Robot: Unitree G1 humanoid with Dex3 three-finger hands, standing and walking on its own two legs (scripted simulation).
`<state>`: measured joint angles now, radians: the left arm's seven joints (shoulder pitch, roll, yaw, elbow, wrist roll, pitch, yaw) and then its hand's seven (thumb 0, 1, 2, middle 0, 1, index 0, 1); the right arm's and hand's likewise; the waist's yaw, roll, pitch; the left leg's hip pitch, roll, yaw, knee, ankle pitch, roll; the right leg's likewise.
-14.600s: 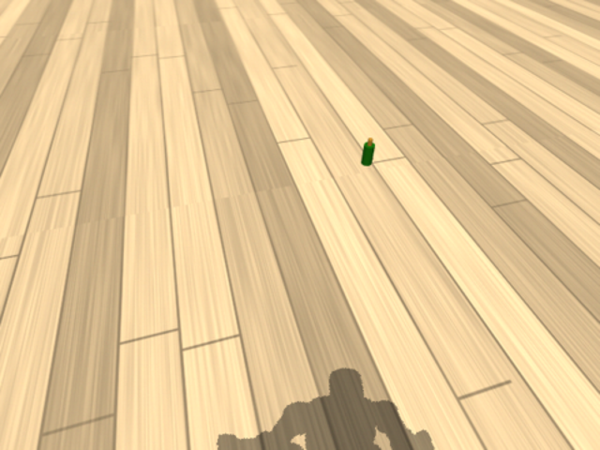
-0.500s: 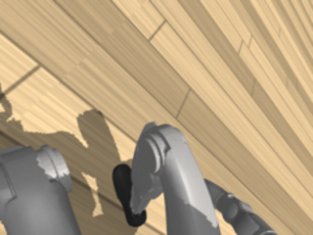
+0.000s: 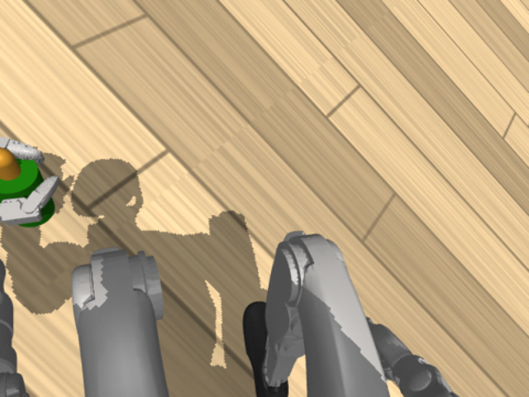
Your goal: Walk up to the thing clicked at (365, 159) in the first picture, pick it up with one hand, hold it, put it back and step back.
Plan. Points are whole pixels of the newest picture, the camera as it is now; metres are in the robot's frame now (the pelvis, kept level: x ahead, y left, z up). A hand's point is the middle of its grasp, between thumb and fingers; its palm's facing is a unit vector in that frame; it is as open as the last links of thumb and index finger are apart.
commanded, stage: settle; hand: left
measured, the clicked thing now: (17, 185) +0.41 +0.30 -0.11
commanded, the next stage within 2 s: lift in 1.16 s
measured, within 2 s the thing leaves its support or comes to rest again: neither
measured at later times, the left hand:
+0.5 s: hand (19, 149) +0.42 +0.28 -0.02, palm faces +0.26 -0.96 -0.07, open 6.6 cm
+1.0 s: hand (5, 134) +0.42 +0.28 +0.02, palm faces +0.26 -0.96 -0.08, open 6.6 cm
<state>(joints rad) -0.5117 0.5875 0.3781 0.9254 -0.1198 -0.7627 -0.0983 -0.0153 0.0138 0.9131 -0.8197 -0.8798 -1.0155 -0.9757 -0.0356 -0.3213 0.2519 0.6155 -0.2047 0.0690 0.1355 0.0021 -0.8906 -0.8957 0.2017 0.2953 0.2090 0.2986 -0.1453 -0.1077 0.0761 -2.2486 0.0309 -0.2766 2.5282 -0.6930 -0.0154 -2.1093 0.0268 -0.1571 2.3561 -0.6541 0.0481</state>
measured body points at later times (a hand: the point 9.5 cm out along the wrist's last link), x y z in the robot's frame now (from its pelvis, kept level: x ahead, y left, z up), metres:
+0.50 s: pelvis +0.02 -0.01 +0.03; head +0.23 +0.07 +0.42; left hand +0.40 +0.33 -0.01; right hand +0.18 -0.27 -0.09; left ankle +0.08 +0.13 -0.28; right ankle +0.13 -0.13 -0.28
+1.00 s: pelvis +0.02 -0.01 +0.06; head +0.22 +0.06 +0.46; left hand +0.40 +0.33 +0.03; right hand +0.19 -0.26 -0.06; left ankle +0.08 +0.13 -0.28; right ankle +0.13 -0.13 -0.28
